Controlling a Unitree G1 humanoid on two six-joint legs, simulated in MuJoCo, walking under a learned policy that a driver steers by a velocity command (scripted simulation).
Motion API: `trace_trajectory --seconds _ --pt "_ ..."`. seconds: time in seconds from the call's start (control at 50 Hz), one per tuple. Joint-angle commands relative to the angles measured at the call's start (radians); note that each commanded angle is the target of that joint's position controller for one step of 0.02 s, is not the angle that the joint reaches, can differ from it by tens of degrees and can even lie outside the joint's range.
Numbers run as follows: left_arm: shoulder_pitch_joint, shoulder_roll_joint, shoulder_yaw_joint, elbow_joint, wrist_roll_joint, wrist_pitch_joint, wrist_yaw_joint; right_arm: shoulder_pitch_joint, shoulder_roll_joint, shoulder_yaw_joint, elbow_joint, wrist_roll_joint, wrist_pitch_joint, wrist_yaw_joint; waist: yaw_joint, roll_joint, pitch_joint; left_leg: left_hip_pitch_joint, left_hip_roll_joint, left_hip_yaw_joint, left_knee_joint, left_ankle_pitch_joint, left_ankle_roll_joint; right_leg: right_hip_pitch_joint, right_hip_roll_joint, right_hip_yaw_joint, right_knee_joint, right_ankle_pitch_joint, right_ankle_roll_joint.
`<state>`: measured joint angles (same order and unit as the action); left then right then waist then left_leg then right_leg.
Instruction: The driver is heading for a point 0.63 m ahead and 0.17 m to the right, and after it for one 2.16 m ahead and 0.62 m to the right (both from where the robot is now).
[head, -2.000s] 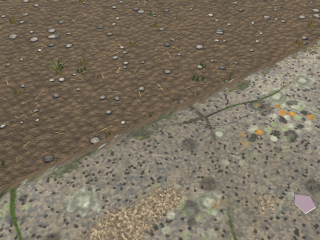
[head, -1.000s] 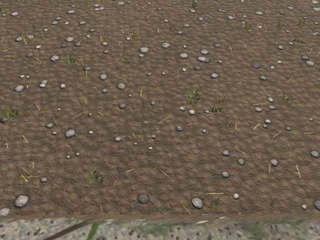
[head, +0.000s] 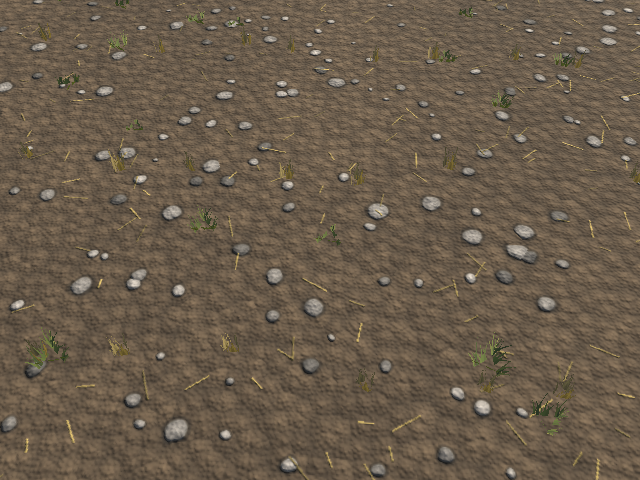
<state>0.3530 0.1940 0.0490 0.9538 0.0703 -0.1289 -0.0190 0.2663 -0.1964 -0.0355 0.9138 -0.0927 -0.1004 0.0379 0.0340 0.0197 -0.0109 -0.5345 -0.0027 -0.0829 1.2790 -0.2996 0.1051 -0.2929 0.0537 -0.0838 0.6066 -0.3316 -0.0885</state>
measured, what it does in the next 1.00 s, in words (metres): goes down, turning right: left foot 0.12 m lower, then right foot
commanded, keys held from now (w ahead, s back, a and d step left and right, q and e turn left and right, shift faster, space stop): w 0.40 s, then w+e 0.38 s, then e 0.22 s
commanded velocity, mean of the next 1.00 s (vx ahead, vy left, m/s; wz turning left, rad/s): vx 0.46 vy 0.00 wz -0.23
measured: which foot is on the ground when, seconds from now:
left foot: up 0.00-0.32, down 0.34-0.84, up 0.86-1.00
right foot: down 0.00-0.34, up 0.36-0.80, down 0.82-1.00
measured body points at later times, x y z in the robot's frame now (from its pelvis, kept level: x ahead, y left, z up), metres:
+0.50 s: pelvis +0.29 +0.03 -0.11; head +0.30 +0.03 +0.34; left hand +0.30 +0.28 -0.25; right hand +0.40 -0.20 -0.25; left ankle +0.31 +0.12 -0.84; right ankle +0.24 -0.12 -0.71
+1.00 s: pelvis +0.52 -0.09 -0.11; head +0.56 -0.12 +0.34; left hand +0.73 +0.13 -0.21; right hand +0.56 -0.39 -0.24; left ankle +0.55 +0.09 -0.75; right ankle +0.55 -0.16 -0.84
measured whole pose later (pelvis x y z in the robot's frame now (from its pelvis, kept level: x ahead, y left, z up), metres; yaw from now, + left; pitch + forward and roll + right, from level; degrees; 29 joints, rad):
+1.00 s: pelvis +0.52 -0.09 -0.11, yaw -17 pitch +5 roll +2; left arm 0.16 0.25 0.07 0.74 0.00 -0.04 -0.02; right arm 0.14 -0.28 -0.07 0.84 -0.01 -0.07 -0.04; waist 0.00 0.01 0.04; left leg -0.61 0.06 -0.04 1.18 -0.39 -0.04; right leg -0.40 0.08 0.03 0.48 -0.15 -0.09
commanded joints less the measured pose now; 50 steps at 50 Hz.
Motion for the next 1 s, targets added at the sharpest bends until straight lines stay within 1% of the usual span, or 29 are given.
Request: trace_trajectory --seconds 0.02,0.06,0.1,0.12,0.16,0.18,0.2,0.24,0.28,0.3,0.34,0.36,0.38,0.4,0.42,0.44,0.46,0.5,0.58,0.74,0.8,0.82,0.84,0.86,0.88,0.9,0.92,0.94,1.0 --pt "-0.009 -0.039 -0.032 -0.042 -0.007 -0.011 0.016 -0.009 0.042 0.016 -0.081 -0.014 0.023 -0.001 -0.042 -0.041 0.048 -0.174 0.103 -0.011 -0.172 0.185 -0.014 -0.015 -0.243 0.292 -0.334 0.155 -0.195" --pt "0.068 -0.015 -0.034 -0.008 0.012 -0.026 0.021 -0.039 0.034 0.025 -0.103 -0.014 0.023 0.017 -0.026 -0.031 0.026 -0.139 0.107 0.03 -0.28 0.414 -0.026 -0.064 -0.203 0.22 -0.266 0.276 -0.181" --pt "0.166 -0.016 -0.045 0.014 -0.002 -0.046 0.032 -0.145 -0.004 0.021 -0.129 -0.003 -0.004 0.019 0.034 -0.02 0.026 -0.143 0.106 0.025 -0.607 0.791 -0.057 -0.021 -0.132 0.167 -0.159 0.208 -0.135" --pt "0.177 0.03 -0.04 0.018 -0.007 -0.038 0.019 -0.187 -0.009 0.021 -0.138 0.011 0.003 0.018 0.04 -0.039 0.034 -0.017 0.069 0.088 -0.675 0.815 -0.06 -0.131 -0.118 0.148 -0.174 0.151 -0.13" --pt "0.217 0.037 -0.048 0.043 -0.01 -0.029 -0.019 -0.228 -0.017 0.027 -0.159 0.0 0.031 0.021 0.025 -0.054 0.098 0.087 0.071 0.085 -0.672 0.72 -0.067 -0.218 -0.183 0.231 -0.179 0.072 -0.162" --pt "0.131 0.155 0.008 0.014 -0.151 -0.008 0.032 -0.349 -0.098 -0.006 -0.217 0.163 0.009 0.004 0.04 -0.03 0.108 0.088 0.026 0.06 -0.719 0.666 -0.05 -0.197 -0.207 0.273 -0.142 0.07 -0.117" --pt "0.16 0.149 0.001 0.03 -0.152 0.005 0.05 -0.4 -0.085 0.0 -0.23 0.178 -0.001 0.005 0.053 -0.016 0.109 0.03 0.033 0.05 -0.745 0.643 -0.044 -0.113 -0.226 0.281 -0.076 0.068 -0.107" --pt "0.242 0.088 -0.003 0.06 -0.116 0.029 0.065 -0.439 -0.034 0.011 -0.237 0.142 -0.009 0.025 0.099 -0.041 0.107 -0.075 0.047 0.032 -0.831 0.624 -0.033 0.073 -0.234 0.302 0.031 0.067 -0.099" --pt "0.263 0.049 0.0 0.069 -0.101 0.053 0.068 -0.431 -0.022 0.016 -0.226 0.137 -0.012 0.051 0.108 -0.062 0.104 -0.081 0.069 0.022 -0.936 0.606 -0.02 0.187 -0.22 0.31 0.129 0.099 -0.093" --pt "0.249 0.052 0.004 0.071 -0.096 0.064 0.064 -0.385 -0.026 0.011 -0.205 0.135 -0.013 0.055 0.079 -0.047 0.089 0.007 0.059 0.049 -0.981 0.588 -0.009 0.172 -0.208 0.296 0.198 0.166 -0.089" --pt "0.221 0.026 0.005 0.07 -0.083 0.056 0.038 -0.029 -0.078 -0.024 -0.079 0.114 -0.01 0.039 -0.077 0.02 -0.054 0.541 0.063 0.085 -0.918 0.689 0.04 -0.117 -0.111 0.208 0.579 0.193 -0.062" --pt "0.26 -0.048 -0.012 0.071 -0.09 0.03 0.017 0.177 -0.142 -0.041 -0.024 0.093 -0.004 0.026 -0.148 0.214 -0.214 0.957 0.265 -0.067 -0.662 1.098 0.146 -0.464 -0.01 0.158 0.986 -0.355 -0.002" --pt "0.297 0.034 -0.014 0.034 -0.116 0.006 0.011 0.257 -0.179 -0.048 -0.009 0.109 0.012 0.015 -0.165 0.228 -0.362 1.11 0.383 -0.268 -0.618 1.03 0.238 -0.632 -0.034 0.23 1.163 -0.437 0.02" --pt "0.183 0.09 0.003 -0.028 -0.145 -0.022 0.01 0.202 -0.197 -0.056 -0.038 0.114 0.021 -0.008 -0.171 0.187 -0.351 1.058 0.422 -0.341 -0.751 0.545 0.297 -0.741 -0.072 0.299 1.05 -0.234 0.027" --pt "0.085 0.089 0.002 -0.075 -0.147 -0.02 0.024 0.123 -0.201 -0.06 -0.037 0.102 0.024 -0.029 -0.124 0.125 -0.263 0.913 0.441 -0.451 -0.893 0.171 0.296 -0.803 -0.105 0.224 1.006 -0.107 0.05" --pt "0.033 0.111 0.012 -0.077 -0.122 -0.002 0.044 0.026 -0.133 -0.037 -0.07 0.094 0.015 -0.037 -0.087 -0.023 -0.194 0.744 0.442 -0.471 -0.973 0.108 0.273 -0.767 -0.132 0.199 1.011 -0.022 0.07" --pt "0.051 0.077 0.017 -0.068 -0.104 0.028 0.053 -0.064 -0.123 -0.029 -0.074 0.087 0.006 -0.036 -0.013 -0.069 -0.103 0.502 0.426 -0.42 -1.009 0.243 0.268 -0.648 -0.157 0.22 0.89 0.046 0.109" --pt "0.072 0.028 0.018 -0.051 -0.083 0.06 0.055 -0.129 -0.08 -0.022 -0.069 0.083 -0.005 -0.022 0.048 -0.034 0.021 0.222 0.331 -0.218 -1.042 0.292 0.192 -0.492 -0.208 0.238 0.668 0.034 0.134" --pt "-0.073 0.038 0.021 -0.103 -0.081 0.056 0.041 -0.047 -0.147 -0.046 -0.023 0.082 -0.008 -0.051 0.004 0.042 0.005 0.201 0.23 0.013 -1.072 0.428 0.121 -0.391 -0.189 0.185 0.359 0.298 0.092" --pt "-0.359 0.065 0.015 -0.233 -0.087 0.07 -0.006 0.069 -0.191 -0.07 0.027 0.117 0.02 -0.063 -0.082 0.028 0.046 0.525 0.291 0.099 -1.042 0.326 0.045 -0.446 -0.138 0.097 0.072 0.237 0.013" --pt "-0.255 0.114 0.04 -0.236 -0.082 0.071 -0.021 0.019 -0.229 -0.078 0.009 0.119 0.04 -0.066 0.005 0.042 -0.025 0.509 0.248 0.204 -0.792 0.704 -0.019 -0.179 -0.042 -0.004 -0.024 0.164 -0.036" --pt "-0.091 0.19 0.076 -0.195 -0.08 0.072 -0.018 0.029 -0.214 -0.07 -0.004 0.105 0.046 -0.073 0.068 -0.004 -0.12 0.396 0.194 0.252 -0.548 0.757 -0.066 0.087 -0.02 0.03 -0.038 0.292 -0.068" --pt "0.043 0.343 0.114 -0.187 -0.069 0.071 -0.005 0.061 -0.153 -0.043 -0.061 0.072 0.03 -0.072 0.079 -0.211 -0.249 -0.004 0.066 0.28 -0.105 0.341 -0.154 0.487 -0.274 0.449 -0.05 0.542 -0.215" --pt "0.056 0.356 0.105 -0.209 -0.077 0.069 -0.005 0.072 -0.129 -0.025 -0.074 0.066 -0.008 -0.054 0.062 -0.296 -0.424 -0.203 -0.062 0.08 0.112 -0.295 -0.176 0.663 -0.43 0.83 -0.206 0.695 -0.342" --pt "0.033 0.297 0.085 -0.224 -0.068 0.071 -0.002 0.021 -0.187 -0.042 -0.084 0.101 -0.027 -0.044 0.073 -0.19 -0.392 -0.281 -0.001 -0.01 0.169 -0.273 -0.157 0.646 -0.4 0.7 -0.187 0.761 -0.298" --pt "-0.039 0.248 0.073 -0.241 -0.072 0.073 0.003 -0.025 -0.184 -0.039 -0.094 0.113 -0.028 -0.048 0.049 -0.133 -0.289 -0.3 0.039 0.008 0.117 -0.201 -0.14 0.521 -0.353 0.542 -0.168 0.802 -0.256" --pt "-0.12 0.217 0.066 -0.261 -0.082 0.079 0.007 -0.042 -0.178 -0.042 -0.089 0.101 -0.015 -0.062 0.011 -0.042 -0.188 -0.272 0.076 0.022 0.032 -0.141 -0.143 0.357 -0.303 0.439 -0.185 0.802 -0.213" --pt "-0.175 0.19 0.059 -0.276 -0.083 0.083 0.009 -0.045 -0.193 -0.053 -0.09 0.088 0.005 -0.076 -0.028 -0.039 -0.147 -0.193 0.101 0.022 -0.042 -0.107 -0.143 0.214 -0.269 0.388 -0.215 0.791 -0.189" --pt "-0.198 0.219 0.069 -0.296 -0.066 0.082 0.012 -0.026 -0.16 -0.056 -0.115 0.078 0.046 -0.088 -0.078 -0.071 -0.144 -0.075 0.067 0.029 -0.137 -0.032 -0.153 0.059 -0.228 0.337 -0.245 0.903 -0.187"
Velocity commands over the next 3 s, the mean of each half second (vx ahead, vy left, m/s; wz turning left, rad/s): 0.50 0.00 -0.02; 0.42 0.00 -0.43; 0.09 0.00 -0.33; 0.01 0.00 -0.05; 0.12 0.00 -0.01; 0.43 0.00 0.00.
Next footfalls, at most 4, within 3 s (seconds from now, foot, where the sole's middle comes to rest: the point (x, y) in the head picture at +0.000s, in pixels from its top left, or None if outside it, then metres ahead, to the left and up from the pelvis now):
0.34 left None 0.35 0.12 -0.88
0.82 right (423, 473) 0.59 -0.17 -0.88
1.34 left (360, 394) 0.78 -0.03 -0.88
1.64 right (453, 469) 0.60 -0.24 -0.88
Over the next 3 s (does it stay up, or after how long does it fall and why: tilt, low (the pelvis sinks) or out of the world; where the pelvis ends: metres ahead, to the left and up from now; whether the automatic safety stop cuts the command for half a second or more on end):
stays up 0.91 -0.27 -0.13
